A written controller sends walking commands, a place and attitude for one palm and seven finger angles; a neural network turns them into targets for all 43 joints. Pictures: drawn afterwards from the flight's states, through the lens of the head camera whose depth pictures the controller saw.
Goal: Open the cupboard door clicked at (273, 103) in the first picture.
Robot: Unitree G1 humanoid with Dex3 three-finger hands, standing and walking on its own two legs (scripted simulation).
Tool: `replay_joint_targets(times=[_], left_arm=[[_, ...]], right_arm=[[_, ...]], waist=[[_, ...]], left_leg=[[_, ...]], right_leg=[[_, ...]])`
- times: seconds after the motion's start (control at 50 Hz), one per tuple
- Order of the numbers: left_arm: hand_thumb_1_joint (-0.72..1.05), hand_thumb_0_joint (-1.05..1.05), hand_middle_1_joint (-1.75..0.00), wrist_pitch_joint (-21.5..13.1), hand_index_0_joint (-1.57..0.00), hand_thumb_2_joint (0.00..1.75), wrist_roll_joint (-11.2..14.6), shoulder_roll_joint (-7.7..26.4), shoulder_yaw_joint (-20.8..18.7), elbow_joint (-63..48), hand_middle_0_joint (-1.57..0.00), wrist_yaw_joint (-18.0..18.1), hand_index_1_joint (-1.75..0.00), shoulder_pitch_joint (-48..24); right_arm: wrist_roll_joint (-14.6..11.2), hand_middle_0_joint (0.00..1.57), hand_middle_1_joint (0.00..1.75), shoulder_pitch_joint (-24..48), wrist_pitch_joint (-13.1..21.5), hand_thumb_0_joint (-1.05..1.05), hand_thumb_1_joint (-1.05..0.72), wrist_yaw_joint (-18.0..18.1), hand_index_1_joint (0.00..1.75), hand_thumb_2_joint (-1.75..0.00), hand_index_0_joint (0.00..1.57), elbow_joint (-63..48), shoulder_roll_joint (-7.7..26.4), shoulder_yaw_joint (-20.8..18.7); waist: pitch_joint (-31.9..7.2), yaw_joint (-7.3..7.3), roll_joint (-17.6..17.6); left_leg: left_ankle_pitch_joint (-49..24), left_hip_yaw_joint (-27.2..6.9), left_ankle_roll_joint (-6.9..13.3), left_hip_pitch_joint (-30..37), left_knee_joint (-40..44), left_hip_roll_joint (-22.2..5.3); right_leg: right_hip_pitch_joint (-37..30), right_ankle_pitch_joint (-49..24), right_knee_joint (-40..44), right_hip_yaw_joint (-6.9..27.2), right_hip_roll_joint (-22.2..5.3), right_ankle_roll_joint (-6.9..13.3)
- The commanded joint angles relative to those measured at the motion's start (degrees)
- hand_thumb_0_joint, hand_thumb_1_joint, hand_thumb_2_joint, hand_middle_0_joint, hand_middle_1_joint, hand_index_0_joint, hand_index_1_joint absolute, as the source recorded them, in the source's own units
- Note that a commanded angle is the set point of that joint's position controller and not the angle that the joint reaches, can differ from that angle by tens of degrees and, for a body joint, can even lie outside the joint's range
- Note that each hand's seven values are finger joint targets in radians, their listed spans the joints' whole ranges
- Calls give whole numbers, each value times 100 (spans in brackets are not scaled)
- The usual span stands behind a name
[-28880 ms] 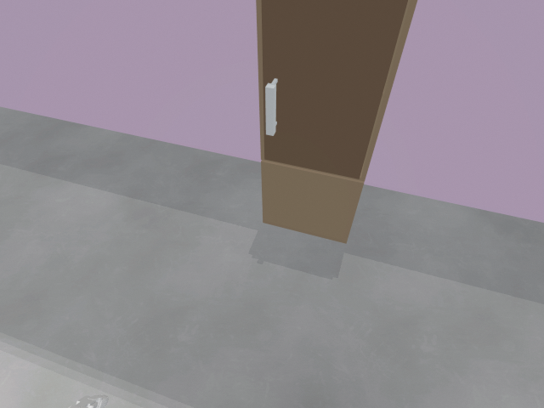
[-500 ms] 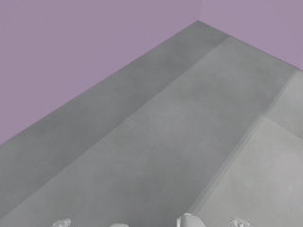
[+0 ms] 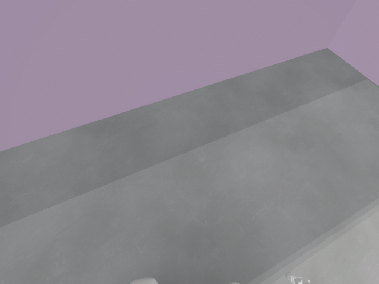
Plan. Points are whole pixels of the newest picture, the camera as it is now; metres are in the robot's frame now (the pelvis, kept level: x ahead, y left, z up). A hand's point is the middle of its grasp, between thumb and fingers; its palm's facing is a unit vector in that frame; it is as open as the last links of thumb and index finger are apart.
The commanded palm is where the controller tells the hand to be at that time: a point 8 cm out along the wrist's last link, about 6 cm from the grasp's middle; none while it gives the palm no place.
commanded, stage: turn to face it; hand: left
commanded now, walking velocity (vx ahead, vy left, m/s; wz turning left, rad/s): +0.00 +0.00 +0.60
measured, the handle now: out of the picture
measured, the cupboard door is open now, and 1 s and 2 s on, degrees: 45 45 45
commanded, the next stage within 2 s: none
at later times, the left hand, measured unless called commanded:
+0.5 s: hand out of the picture +0.07 +0.15 -0.13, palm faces +0.24 -0.93 -0.29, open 7.3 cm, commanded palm none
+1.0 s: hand out of the picture -0.02 +0.18 -0.15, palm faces +0.57 -0.78 -0.27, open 7.4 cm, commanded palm none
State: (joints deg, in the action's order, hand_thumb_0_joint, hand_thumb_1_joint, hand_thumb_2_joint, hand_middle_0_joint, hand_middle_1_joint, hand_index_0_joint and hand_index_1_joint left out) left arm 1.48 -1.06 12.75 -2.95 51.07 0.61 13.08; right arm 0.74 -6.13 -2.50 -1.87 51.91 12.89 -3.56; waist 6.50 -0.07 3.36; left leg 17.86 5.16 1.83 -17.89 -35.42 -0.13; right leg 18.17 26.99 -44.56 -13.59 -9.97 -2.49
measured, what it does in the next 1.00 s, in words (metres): steps on the spot, turning left: right foot, then left foot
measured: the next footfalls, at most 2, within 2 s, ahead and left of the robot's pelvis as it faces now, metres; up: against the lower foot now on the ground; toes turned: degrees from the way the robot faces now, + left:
right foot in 0.34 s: +0.08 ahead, -0.15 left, +0.00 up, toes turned +7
left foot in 0.76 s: +0.01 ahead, +0.07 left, +0.00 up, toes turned +32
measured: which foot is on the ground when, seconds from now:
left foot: down 0.00-0.34, up 0.36-0.74, down 0.76-1.00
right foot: up 0.00-0.32, down 0.34-0.76, up 0.78-1.00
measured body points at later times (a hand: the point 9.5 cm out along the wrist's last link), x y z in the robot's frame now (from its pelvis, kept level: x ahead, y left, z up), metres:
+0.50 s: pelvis +0.02 -0.06 +0.02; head +0.09 -0.08 +0.46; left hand +0.06 +0.20 -0.11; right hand +0.16 -0.30 -0.14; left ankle -0.05 +0.07 -0.63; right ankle +0.04 -0.16 -0.72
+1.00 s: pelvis +0.03 -0.05 +0.02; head +0.07 -0.01 +0.46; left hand -0.05 +0.22 -0.13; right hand +0.26 -0.21 -0.12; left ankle -0.02 +0.04 -0.72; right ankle +0.11 -0.19 -0.65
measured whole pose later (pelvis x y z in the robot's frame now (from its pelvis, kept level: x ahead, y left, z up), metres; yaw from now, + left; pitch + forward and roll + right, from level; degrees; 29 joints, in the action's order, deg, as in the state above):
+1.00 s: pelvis +0.03 -0.05 +0.02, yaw +34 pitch +1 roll +0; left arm 3.4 -1.0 15.4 -4.2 51.5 0.5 9.9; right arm 1.1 -8.3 -1.7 -0.2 52.1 12.4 -2.5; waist 5.5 0.6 1.5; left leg 14.1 -1.4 1.1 -15.4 -28.5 0.8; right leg 28.4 23.7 -59.1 -0.3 -5.2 -5.2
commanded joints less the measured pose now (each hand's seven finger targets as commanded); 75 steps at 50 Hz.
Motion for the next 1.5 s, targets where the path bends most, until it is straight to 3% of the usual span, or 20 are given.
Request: replay_joint_targets(times=[0.0,0.08,0.28,0.3,0.32,0.34,0.44,0.6,0.68,0.7,0.72,0.74,0.86,1.08,1.1,1.12,1.14,1.24,1.4,1.48], left_arm=[[90,0,-30,-39,-20,90,-6,535,-182,-738,-20,90,-30,-829],[90,0,-30,7,-20,90,16,552,-219,-376,-20,-3,-30,-387],[90,0,-30,-110,-20,90,72,573,-197,-428,-20,16,-30,17],[90,0,-30,-180,-20,90,33,841,-259,-371,-20,42,-30,391],[90,0,-30,-239,-20,90,-73,1406,-374,-328,-20,115,-30,552],[90,0,-30,-203,-20,90,-53,1590,-323,-378,-20,112,-30,511],[90,0,-30,-233,-20,90,-14,757,-143,-584,-20,150,-30,-337],[90,0,-30,-223,-20,90,-74,1037,-284,-271,-20,139,-30,368],[90,0,-30,-187,-20,90,-32,1153,-372,-254,-20,92,-30,224],[90,0,-30,-173,-20,90,-1,1079,-356,-265,-20,68,-30,147],[90,0,-30,-126,-20,90,47,778,-316,-468,-20,22,-30,120],[90,0,-30,-82,-20,90,21,555,-178,-765,-20,33,-30,-358],[90,0,-30,23,-20,90,-6,627,-235,-321,-20,-14,-30,-281],[90,0,-30,-93,-20,90,66,569,-213,-434,-20,25,-30,80],[90,0,-30,-160,-20,90,40,815,-261,-379,-20,52,-30,376],[90,0,-30,-216,-20,90,-63,1341,-379,-368,-20,122,-30,577],[90,0,-30,-179,-20,90,-67,1557,-333,-436,-20,123,-30,468],[90,0,-30,-233,-20,90,-14,728,-152,-612,-20,148,-30,-407],[90,0,-30,-217,-20,90,-74,1011,-301,-267,-20,143,-30,328],[90,0,-30,-174,-20,90,-40,1170,-372,-237,-20,93,-30,259]], right_arm=[[67,20,30,-1198,128,0,-90,263,30,-90,20,-96,1443,-360],[55,20,30,-484,206,0,-90,290,30,-90,20,-248,1130,-225],[46,20,30,-118,92,0,-90,238,30,-90,20,-384,1199,-338],[-3,20,30,-51,98,0,-90,209,30,-90,20,-436,1050,-323],[-54,20,30,-209,109,0,-90,170,30,-90,20,-536,585,-262],[-10,20,30,-123,95,0,-90,149,30,-90,20,-620,672,-268],[18,20,30,-214,-89,0,-90,24,30,-90,20,-230,516,-223],[-19,20,30,389,-25,0,-90,-10,30,-90,20,-375,293,-93],[-3,20,30,-44,49,0,-90,22,30,-90,20,-327,461,-115],[17,20,30,-389,83,0,-90,15,30,-90,20,-258,650,-175],[81,20,30,-807,128,0,-90,53,30,-90,20,-224,1338,-347],[72,20,30,-1194,81,0,-90,115,30,-90,20,-138,1745,-424],[52,20,30,-333,188,0,-90,278,30,-90,20,-325,1142,-216],[50,20,30,-81,79,0,-90,228,30,-90,20,-399,1182,-333],[2,20,30,-45,84,0,-90,204,30,-90,20,-447,1046,-322],[-50,20,30,-165,86,0,-90,168,30,-90,20,-541,600,-272],[2,20,30,-46,80,0,-90,139,30,-90,20,-642,636,-281],[36,20,30,-254,-83,0,-90,12,30,-90,20,-217,522,-242],[-13,20,30,320,-26,0,-90,-7,30,-90,20,-309,291,-115],[-11,20,30,-15,40,0,-90,26,30,-90,20,-279,409,-123]], waist=[[-1193,-539,-1532],[-987,-78,-1148],[-978,171,-1236],[-1064,368,-665],[-1241,388,1124],[-1115,422,1352],[-711,-93,834],[-846,292,834],[-1026,26,725],[-1183,-201,181],[-1456,-446,-1452],[-1300,-651,-2063],[-921,-71,-1021],[-958,179,-1201],[-1047,335,-745],[-1195,392,865],[-970,405,1331],[-586,-110,888],[-834,284,831],[-940,87,755]], left_leg=[[-3909,-2585,1177,1683,1269,-2183],[-3715,-1507,700,1237,1330,-1340],[-2474,-2042,448,83,769,-932],[-1501,-1818,151,-464,282,-592],[652,-870,-332,-1600,-1083,283],[2028,-758,-382,-1616,-2548,347],[528,-635,-566,-1467,-3548,-147],[905,-16,-518,-908,-1116,-76],[35,193,-350,242,317,13],[-717,-40,-239,1090,1016,-129],[-2441,-1968,450,2124,1242,-1541],[-3949,-3044,1240,2019,1440,-2559],[-2962,-1627,703,1029,1506,-1319],[-2100,-2235,496,-46,894,-902],[-1396,-2065,224,-569,451,-584],[552,-1173,-248,-1698,-847,225],[1889,-810,-376,-1734,-2346,414],[482,-669,-559,-1524,-3496,-128],[934,-56,-548,-973,-1163,-85],[180,182,-389,105,167,30]], right_leg=[[1976,695,-2321,1270,209,-231],[1488,-343,-2038,1311,383,-285],[-769,-1154,1395,974,941,-150],[-1577,-1724,2241,1300,559,-86],[-2379,-2400,2740,2940,-1123,475],[-1656,-3030,2728,3299,-1982,1079],[-1009,-3635,2438,1302,-801,779],[-1771,-4485,2031,874,-1120,910],[-1256,-4024,1324,485,-1140,618],[-709,-3558,558,296,-1002,377],[828,-909,-747,31,-232,-80],[1685,1381,-1679,565,232,-205],[1447,-414,-2126,1344,351,-259],[-782,-1042,1356,1029,963,-140],[-1582,-1510,2206,1308,641,-82],[-2369,-1668,2861,2877,-951,401],[-1537,-2167,2947,3439,-1942,1012],[-890,-3139,2564,1446,-789,794],[-1791,-4237,2083,925,-1116,916],[-1275,-3896,1498,592,-1167,659]])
